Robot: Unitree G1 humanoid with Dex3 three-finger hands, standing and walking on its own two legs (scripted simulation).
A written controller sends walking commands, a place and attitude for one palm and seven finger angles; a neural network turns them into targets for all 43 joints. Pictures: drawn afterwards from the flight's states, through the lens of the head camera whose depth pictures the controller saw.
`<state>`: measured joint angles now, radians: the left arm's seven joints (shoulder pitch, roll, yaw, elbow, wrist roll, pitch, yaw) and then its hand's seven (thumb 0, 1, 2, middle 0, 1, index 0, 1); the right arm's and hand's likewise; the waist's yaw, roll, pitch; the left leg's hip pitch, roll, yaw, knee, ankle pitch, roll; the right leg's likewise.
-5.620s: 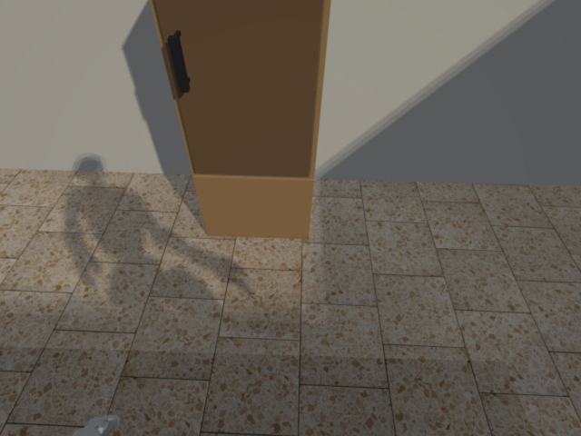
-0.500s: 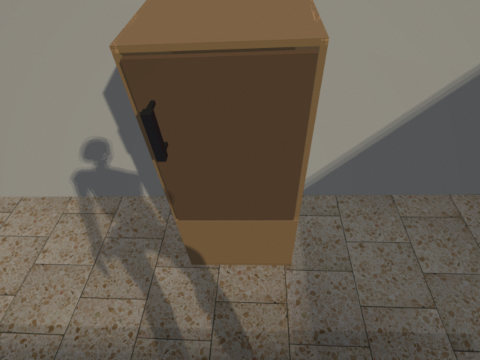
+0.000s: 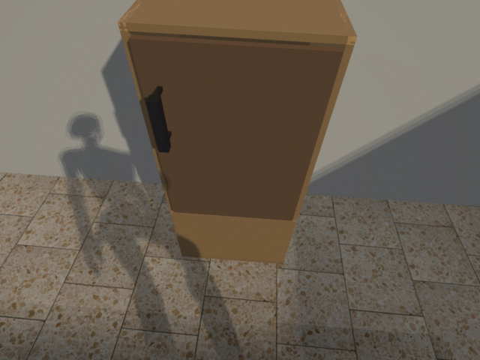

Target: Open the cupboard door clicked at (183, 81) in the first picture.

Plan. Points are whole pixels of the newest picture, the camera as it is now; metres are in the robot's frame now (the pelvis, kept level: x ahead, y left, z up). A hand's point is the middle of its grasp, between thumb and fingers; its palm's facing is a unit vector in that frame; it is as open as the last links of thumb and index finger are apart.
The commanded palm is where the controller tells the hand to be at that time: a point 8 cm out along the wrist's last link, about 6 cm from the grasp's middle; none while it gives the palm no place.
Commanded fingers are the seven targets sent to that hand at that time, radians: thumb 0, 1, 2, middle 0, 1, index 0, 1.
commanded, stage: come to a stop and stand still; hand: left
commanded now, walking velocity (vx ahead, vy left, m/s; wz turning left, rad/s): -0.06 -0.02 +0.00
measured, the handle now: (161, 119) +0.59 +0.23 +0.05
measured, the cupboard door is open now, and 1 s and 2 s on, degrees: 0 0 0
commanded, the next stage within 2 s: look again from close up in 1.02 s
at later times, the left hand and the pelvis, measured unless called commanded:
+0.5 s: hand out of the picture +0.05 +0.19 -0.17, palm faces +0.07 -0.97 -0.21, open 7.3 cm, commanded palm none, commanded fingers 0.00 0.90 0.90 -0.20 -0.30 -0.20 -0.30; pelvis +0.00 +0.01 +0.00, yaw +2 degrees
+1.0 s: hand out of the picture +0.00 +0.28 -0.15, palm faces +0.05 -0.96 -0.28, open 7.4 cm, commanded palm none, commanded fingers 0.00 0.90 0.90 -0.20 -0.30 -0.20 -0.30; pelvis -0.02 +0.07 +0.01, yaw +1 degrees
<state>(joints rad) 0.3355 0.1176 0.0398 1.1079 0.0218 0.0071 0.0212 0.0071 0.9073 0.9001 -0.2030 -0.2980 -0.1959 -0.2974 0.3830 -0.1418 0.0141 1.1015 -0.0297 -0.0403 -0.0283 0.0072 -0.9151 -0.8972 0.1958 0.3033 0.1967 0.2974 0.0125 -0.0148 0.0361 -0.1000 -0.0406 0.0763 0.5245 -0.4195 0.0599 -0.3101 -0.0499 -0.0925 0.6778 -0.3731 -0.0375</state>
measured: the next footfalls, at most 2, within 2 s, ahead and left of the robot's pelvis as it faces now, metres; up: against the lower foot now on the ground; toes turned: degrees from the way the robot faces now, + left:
left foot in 0.48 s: +0.06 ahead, +0.14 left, +0.00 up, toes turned +5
